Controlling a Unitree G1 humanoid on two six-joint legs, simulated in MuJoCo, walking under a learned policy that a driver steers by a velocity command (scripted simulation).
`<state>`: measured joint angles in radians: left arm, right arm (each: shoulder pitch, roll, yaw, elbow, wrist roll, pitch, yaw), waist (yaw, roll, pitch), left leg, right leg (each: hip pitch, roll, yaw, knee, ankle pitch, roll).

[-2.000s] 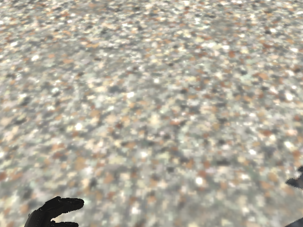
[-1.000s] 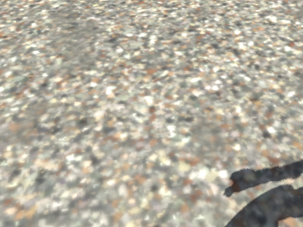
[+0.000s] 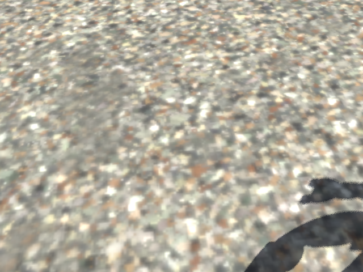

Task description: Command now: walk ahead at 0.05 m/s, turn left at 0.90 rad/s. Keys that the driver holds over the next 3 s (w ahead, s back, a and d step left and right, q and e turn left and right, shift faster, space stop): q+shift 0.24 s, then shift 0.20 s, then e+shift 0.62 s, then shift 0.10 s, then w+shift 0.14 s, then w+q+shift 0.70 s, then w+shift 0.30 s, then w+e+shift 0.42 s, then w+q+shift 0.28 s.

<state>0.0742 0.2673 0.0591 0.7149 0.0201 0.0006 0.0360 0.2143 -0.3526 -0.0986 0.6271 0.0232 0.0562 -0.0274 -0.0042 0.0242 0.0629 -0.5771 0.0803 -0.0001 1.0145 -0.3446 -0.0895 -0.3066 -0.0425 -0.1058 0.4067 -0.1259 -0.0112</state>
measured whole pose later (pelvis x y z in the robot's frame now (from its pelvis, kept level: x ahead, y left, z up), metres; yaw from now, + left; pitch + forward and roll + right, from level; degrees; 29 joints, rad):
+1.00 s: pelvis +0.03 +0.06 +0.00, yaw -1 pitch +2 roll +0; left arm 0.18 0.37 0.13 0.67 -0.03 0.06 0.02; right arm 0.19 -0.27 -0.09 0.65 -0.03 0.00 -0.03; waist 0.00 -0.05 0.03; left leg -0.21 -0.04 0.04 0.43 -0.25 0.05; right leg -0.57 0.03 0.12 1.10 -0.38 0.07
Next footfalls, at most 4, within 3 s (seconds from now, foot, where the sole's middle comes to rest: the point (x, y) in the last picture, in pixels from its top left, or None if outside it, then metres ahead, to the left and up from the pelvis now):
0.12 left None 0.07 0.15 -0.78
0.54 right None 0.14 -0.07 -0.78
0.86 left None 0.05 0.15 -0.78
1.36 right None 0.04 -0.11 -0.78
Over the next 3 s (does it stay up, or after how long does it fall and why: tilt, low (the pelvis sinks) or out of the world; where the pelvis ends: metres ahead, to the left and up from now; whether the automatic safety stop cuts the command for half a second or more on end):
stays up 1.39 0.26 -0.01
